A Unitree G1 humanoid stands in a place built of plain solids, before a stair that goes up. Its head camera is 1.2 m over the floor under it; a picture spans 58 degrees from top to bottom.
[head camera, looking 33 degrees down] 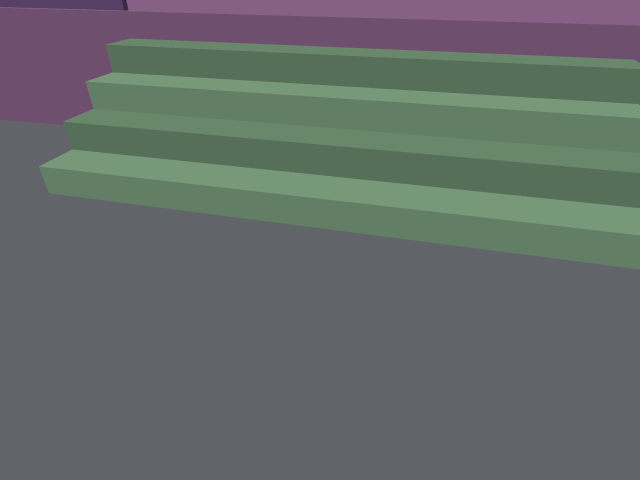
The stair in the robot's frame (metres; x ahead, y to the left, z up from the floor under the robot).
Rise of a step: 0.18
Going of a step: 0.28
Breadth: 3.30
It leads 14 degrees to the right of straight ahead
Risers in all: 5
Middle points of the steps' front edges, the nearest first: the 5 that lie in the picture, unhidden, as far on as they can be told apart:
1.97 0.06 0.18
2.25 -0.01 0.36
2.52 -0.08 0.53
2.79 -0.15 0.71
3.06 -0.21 0.89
